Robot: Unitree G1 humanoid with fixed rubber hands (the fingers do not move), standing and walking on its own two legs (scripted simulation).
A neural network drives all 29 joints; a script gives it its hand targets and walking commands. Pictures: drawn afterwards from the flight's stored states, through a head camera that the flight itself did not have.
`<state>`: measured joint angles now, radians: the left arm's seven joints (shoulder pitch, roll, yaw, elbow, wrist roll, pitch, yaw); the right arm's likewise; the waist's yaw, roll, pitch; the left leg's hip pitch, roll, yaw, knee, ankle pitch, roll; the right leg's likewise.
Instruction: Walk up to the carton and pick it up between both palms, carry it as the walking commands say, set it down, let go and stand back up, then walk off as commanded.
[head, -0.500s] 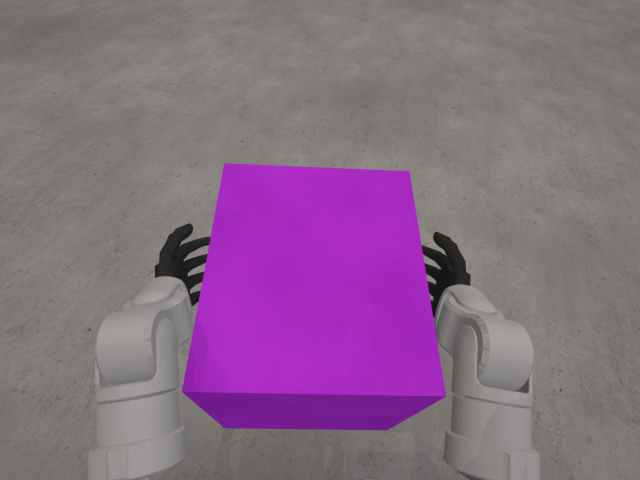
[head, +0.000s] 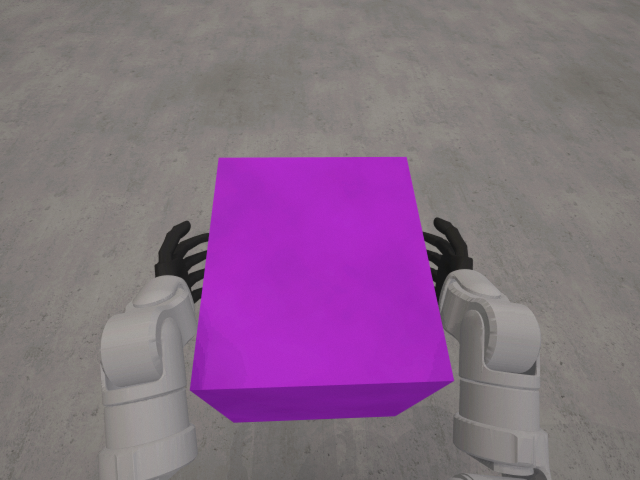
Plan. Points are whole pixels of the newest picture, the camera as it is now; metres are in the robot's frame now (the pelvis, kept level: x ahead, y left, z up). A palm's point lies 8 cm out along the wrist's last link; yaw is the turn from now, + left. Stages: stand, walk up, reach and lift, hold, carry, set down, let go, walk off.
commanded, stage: carry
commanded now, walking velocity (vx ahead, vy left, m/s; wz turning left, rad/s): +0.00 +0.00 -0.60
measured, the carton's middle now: (314, 298) +0.34 -0.01 +0.04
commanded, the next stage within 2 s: none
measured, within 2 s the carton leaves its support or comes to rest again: neither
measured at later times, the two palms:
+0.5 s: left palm (285, 310) +0.28 +0.03 +0.11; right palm (600, 385) +0.19 -0.28 +0.11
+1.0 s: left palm (256, 343) +0.24 +0.05 +0.13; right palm (605, 410) +0.17 -0.25 +0.12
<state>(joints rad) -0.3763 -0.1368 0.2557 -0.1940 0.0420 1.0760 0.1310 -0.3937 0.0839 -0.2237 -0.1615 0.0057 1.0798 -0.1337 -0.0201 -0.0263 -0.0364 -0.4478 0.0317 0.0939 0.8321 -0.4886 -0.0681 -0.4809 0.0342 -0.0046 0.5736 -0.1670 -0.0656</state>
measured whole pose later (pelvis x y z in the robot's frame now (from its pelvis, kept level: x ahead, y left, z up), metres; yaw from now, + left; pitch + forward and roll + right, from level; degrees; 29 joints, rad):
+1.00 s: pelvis -0.10 -0.03 +0.01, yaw -14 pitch +1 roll +0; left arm -0.43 -0.10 0.26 -0.04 0.04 1.10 0.13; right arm -0.42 0.09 -0.24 -0.05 -0.04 1.11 -0.13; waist 0.01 0.00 -0.09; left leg -0.31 0.09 0.14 0.50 -0.20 -0.02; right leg -0.35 -0.01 -0.10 0.48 -0.15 -0.05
